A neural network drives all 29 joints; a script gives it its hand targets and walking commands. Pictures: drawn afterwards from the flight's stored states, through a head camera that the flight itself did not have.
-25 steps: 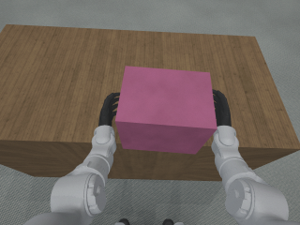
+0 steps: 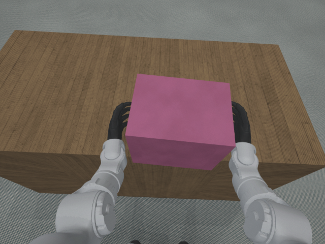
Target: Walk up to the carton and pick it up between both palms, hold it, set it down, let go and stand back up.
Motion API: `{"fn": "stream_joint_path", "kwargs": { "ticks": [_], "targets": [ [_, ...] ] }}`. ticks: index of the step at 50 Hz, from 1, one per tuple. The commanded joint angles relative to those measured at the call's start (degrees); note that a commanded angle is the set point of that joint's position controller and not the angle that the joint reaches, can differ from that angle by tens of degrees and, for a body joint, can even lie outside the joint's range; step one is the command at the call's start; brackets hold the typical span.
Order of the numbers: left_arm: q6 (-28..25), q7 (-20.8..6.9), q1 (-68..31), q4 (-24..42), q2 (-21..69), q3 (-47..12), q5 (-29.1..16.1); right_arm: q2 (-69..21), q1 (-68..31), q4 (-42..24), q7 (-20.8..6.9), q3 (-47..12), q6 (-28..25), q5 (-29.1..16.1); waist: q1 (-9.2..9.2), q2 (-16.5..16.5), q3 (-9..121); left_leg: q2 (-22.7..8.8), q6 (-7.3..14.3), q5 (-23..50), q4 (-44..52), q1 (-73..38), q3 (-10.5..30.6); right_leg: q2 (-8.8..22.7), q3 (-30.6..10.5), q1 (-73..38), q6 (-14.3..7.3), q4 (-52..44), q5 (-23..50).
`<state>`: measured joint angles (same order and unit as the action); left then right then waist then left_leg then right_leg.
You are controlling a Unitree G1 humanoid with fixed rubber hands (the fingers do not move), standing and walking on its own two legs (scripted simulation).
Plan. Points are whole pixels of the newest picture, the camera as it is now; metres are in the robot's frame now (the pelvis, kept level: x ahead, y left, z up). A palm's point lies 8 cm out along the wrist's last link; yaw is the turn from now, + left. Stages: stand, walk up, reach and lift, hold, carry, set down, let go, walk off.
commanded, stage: reach and lift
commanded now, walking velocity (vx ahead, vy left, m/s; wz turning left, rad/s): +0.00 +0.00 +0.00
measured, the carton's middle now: (177, 126) +0.42 -0.03 -0.01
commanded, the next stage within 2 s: none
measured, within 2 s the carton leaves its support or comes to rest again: neither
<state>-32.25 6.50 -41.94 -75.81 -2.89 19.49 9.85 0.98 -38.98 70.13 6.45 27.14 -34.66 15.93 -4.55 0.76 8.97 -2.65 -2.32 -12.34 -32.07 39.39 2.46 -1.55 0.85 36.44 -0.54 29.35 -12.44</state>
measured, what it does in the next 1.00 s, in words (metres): stands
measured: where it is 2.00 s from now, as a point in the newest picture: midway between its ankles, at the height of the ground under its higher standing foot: outside the picture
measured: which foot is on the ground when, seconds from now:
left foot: down 0.00-1.00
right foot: down 0.00-1.00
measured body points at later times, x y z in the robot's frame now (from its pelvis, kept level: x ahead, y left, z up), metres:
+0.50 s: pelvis -0.02 +0.01 +0.00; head +0.05 +0.04 +0.45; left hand +0.39 +0.15 +0.01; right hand +0.36 -0.18 +0.04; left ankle +0.01 +0.14 -0.73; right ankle +0.00 -0.12 -0.73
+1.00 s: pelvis -0.01 +0.01 +0.01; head +0.00 +0.03 +0.46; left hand +0.40 +0.16 +0.07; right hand +0.38 -0.17 +0.10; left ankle +0.01 +0.14 -0.73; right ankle +0.00 -0.12 -0.73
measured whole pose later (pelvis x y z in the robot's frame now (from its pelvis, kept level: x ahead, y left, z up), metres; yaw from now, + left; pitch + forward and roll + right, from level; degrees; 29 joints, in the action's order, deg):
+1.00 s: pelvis -0.01 +0.01 +0.01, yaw +0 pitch +10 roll -2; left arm -16.4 8.2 -39.8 -66.5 -5.3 6.8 1.2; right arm 3.4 -36.2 56.3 9.0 7.6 -14.0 -6.2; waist -3.4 -0.7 11.1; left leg -2.5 -1.5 -11.6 -29.1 28.0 2.4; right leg -1.4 0.9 23.3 0.2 22.9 -10.1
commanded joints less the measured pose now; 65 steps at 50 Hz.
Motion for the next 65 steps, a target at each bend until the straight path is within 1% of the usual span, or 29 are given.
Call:
{"fn": "stream_joint_path", "kwargs": {
  "ticks": [1,4,12,13,18,25,26,27,28,31,35,36,38,39,40,41,42,43,44,45,47,48,49,51,53,59,62,63,65],
  "targets": [
    [-5.6,-9.2,-28.6,3.0,35.8,-17.9,8.4,-36.3,-25.3,-2.2,-7.0,-20.6,-6.2,9.2,1.21,-6.9,42.9,3.0,-2.8,28.4,1.1,-21.1,-5.7,0.3,3.4,-25.6,0.8,-1.4,42.8],
    [-5.6,-8.6,-29.4,5.4,35.1,-18.6,7.4,-35.7,-28.7,-2.6,-7.5,-23.7,-6.0,7.9,2.94,-5.6,42.8,2.9,-2.0,24.8,2.9,-21.1,-5.6,0.2,3.0,-25.2,1.1,-1.8,39.4],
    [-3.6,-9.1,-34.4,2.8,32.7,-17.1,9.0,-32.6,-28.3,2.6,-7.4,-17.6,-4.4,10.3,0.28,-7.6,34.0,3.4,-2.3,18.2,5.1,-24.9,-6.5,-0.2,5.1,-18.6,0.1,-6.2,26.2],
    [-3.1,-8.9,-32.1,3.5,32.4,-16.2,9.0,-31.6,-28.5,3.3,-7.4,-17.9,-3.7,9.4,2.1,-7.5,31.7,3.4,-2.3,17.4,6.2,-24.7,-6.6,-0.4,4.8,-19.1,0.0,-6.9,24.2],
    [-1.9,-8.8,-34.9,3.8,31.3,-16.2,8.3,-31.7,-31.2,3.7,-7.7,-16.7,-2.7,10.1,2.23,-7.6,30.3,3.2,-1.9,10.4,8.8,-25.5,-7.3,-0.3,5.8,-15.4,-0.4,-8.3,15.7],
    [-0.8,-8.0,-37.5,6.7,30.3,-18.6,4.6,-31.5,-34.0,-2.2,-8.3,-17.6,-0.2,8.1,2.63,-6.8,30.7,3.2,-1.5,6.7,9.9,-27.0,-7.0,-0.5,5.8,-11.6,-0.6,-10.4,8.9],
    [-0.3,-7.8,-36.6,8.5,30.8,-19.4,4.1,-33.2,-34.8,-4.1,-8.0,-21.2,-0.1,7.3,3.59,-5.4,36.2,3.1,-1.3,9.1,8.6,-27.0,-7.2,-0.8,5.7,-14.6,-0.3,-8.8,13.0],
    [-0.6,-8.1,-38.4,9.3,32.7,-21.5,3.6,-32.5,-34.1,-3.3,-8.1,-21.1,0.1,7.6,1.26,-6.8,36.1,3.1,-1.8,10.1,9.0,-27.7,-6.3,-0.6,5.8,-13.4,-0.4,-8.8,13.8],
    [0.3,-7.6,-36.0,9.1,32.9,-23.0,2.8,-33.2,-35.3,-5.0,-8.0,-22.3,0.6,6.7,2.23,-7.6,37.3,3.0,-1.8,10.3,8.9,-28.5,-6.6,-0.8,5.8,-14.0,-0.4,-9.1,14.3],
    [0.2,-6.5,-37.4,17.2,40.5,-31.3,-2.4,-34.3,-35.4,-6.9,-8.1,-26.4,1.7,1.3,-0.61,-12.9,44.4,2.3,-5.1,23.2,4.8,-35.3,-2.9,-2.3,6.4,-10.0,-0.7,-8.7,17.2],
    [-0.2,-6.2,-36.8,18.6,43.0,-34.0,-5.9,-38.4,-34.7,-13.3,-7.2,-34.7,5.3,-5.0,0.38,-9.6,46.8,3.4,-4.0,25.9,2.2,-33.2,-3.1,-2.3,4.0,-17.6,0.3,-7.4,25.2],
    [0.9,-6.9,-33.9,18.2,42.9,-33.6,-6.0,-37.8,-32.2,-14.7,-6.3,-35.3,7.2,-6.2,-0.87,-7.5,39.7,4.2,-3.4,23.4,3.7,-31.3,-2.5,-1.6,3.8,-21.4,0.9,-8.6,25.3],
    [2.4,-7.0,-33.7,20.4,44.8,-33.9,-5.7,-39.9,-34.1,-21.2,-6.3,-41.0,10.2,-9.7,0.81,-5.6,37.9,4.6,-2.2,22.6,4.7,-31.0,-2.7,-1.2,2.2,-25.9,1.2,-8.1,27.0],
    [3.9,-7.8,-33.3,18.8,42.1,-30.3,-3.6,-39.0,-29.6,-16.8,-5.7,-39.0,12.8,-9.6,-0.18,-6.4,30.2,4.8,-2.3,20.5,5.9,-29.9,-3.0,-0.5,1.9,-25.4,1.6,-9.7,24.2],
    [4.1,-7.5,-35.8,21.6,43.1,-32.5,-5.5,-40.2,-35.6,-23.8,-6.1,-41.8,13.2,-10.7,0.81,-4.7,37.1,5.2,-1.8,19.5,5.7,-29.3,-2.6,-0.7,2.0,-26.0,2.1,-8.9,23.4],
    [4.5,-8.2,-40.2,26.5,42.3,-33.8,-7.1,-39.5,-30.7,-21.5,-5.4,-41.8,14.8,-10.3,-2.11,-5.2,35.1,5.2,-1.9,18.6,6.8,-28.4,-1.6,-0.6,2.1,-27.3,2.1,-8.2,25.2],
    [5.0,-7.6,-38.9,27.3,43.3,-33.4,-7.3,-40.9,-33.8,-26.8,-5.4,-44.7,15.2,-12.4,0.8,-4.5,37.0,5.2,-1.4,21.9,5.8,-29.0,-1.8,-0.6,0.9,-27.8,2.2,-7.8,27.3],
    [6.2,-7.9,-38.5,28.1,43.7,-35.5,-7.4,-40.9,-31.1,-24.8,-5.1,-44.5,16.8,-12.9,-1.2,-5.7,36.9,5.3,-2.1,23.6,6.0,-30.8,-1.3,-0.5,1.0,-28.6,1.9,-8.6,28.8],
    [7.4,-7.1,-35.6,28.5,43.6,-35.4,-7.4,-41.4,-32.4,-30.7,-5.4,-47.8,18.0,-15.8,1.58,-5.4,38.0,5.7,-1.5,25.2,5.1,-31.3,-1.3,-0.6,0.0,-30.3,1.8,-8.8,29.8],
    [8.9,-7.2,-33.1,31.3,44.2,-35.5,-7.9,-40.8,-28.5,-29.6,-5.0,-47.9,19.9,-17.2,0.96,-5.4,36.5,6.0,-1.4,26.0,5.3,-32.4,-1.7,-0.6,-0.2,-31.9,2.1,-9.0,31.7],
    [13.1,-8.1,-34.1,29.5,44.4,-35.4,-7.4,-37.5,-29.5,-29.9,-5.0,-45.9,23.3,-16.9,-1.16,-3.8,29.3,5.3,-1.4,19.8,7.4,-34.4,0.0,-1.0,0.7,-27.3,1.4,-11.3,21.1],
    [13.3,-7.9,-38.5,35.9,44.1,-37.0,-8.6,-38.1,-30.4,-32.5,-4.7,-47.8,23.8,-17.3,-0.05,-4.3,33.3,5.2,-1.8,22.0,7.1,-34.5,-0.3,-1.2,0.2,-27.9,1.4,-10.7,22.3],
    [15.2,-8.1,-38.9,38.8,43.6,-37.5,-8.9,-37.7,-29.1,-31.0,-4.4,-46.7,25.6,-18.1,-1.34,-6.7,31.2,5.1,-2.0,21.1,7.6,-36.1,0.1,-1.0,0.3,-26.8,1.0,-11.5,20.2],
    [18.1,-7.0,-39.0,43.5,43.8,-38.0,-8.8,-36.3,-31.2,-33.9,-5.4,-47.8,27.3,-20.5,0.4,-8.6,30.3,5.1,-2.7,23.1,7.5,-37.5,0.1,-1.6,0.5,-26.3,0.8,-11.4,18.1],
    [23.4,-7.8,-36.5,39.1,42.0,-33.2,-6.8,-34.6,-33.6,-34.7,-5.7,-46.1,30.3,-20.8,1.83,-3.0,24.6,4.8,-0.9,17.0,9.6,-37.2,0.1,-1.3,0.4,-26.4,0.7,-13.6,11.7],
    [32.2,-7.0,-43.0,48.1,43.3,-35.5,-9.7,-33.6,-41.2,-42.2,-6.3,-45.4,35.0,-23.5,1.12,-3.7,27.1,4.2,-1.0,17.0,10.8,-38.4,0.6,-2.0,0.6,-27.2,0.3,-13.3,10.3],
    [36.6,-6.8,-38.8,48.7,42.5,-31.1,-7.8,-34.1,-43.7,-43.0,-7.4,-46.1,37.8,-26.5,4.58,-2.4,22.3,3.6,-0.2,16.7,11.8,-39.4,0.6,-2.2,0.6,-28.6,-0.2,-13.8,8.1],
    [37.7,-6.6,-44.3,47.7,43.4,-31.7,-8.2,-32.6,-43.6,-36.6,-8.0,-42.8,38.7,-24.4,2.73,-3.8,21.5,3.2,-0.9,11.0,13.4,-38.5,1.1,-2.2,1.1,-24.2,-0.3,-13.9,2.3],
    [40.1,-6.3,-39.5,49.2,44.8,-30.0,-6.9,-34.1,-42.5,-37.5,-8.4,-42.9,39.8,-26.3,3.83,-2.2,19.7,2.8,-0.8,14.8,13.1,-39.1,1.0,-2.3,0.1,-28.2,-0.2,-13.7,6.5]
  ]
}}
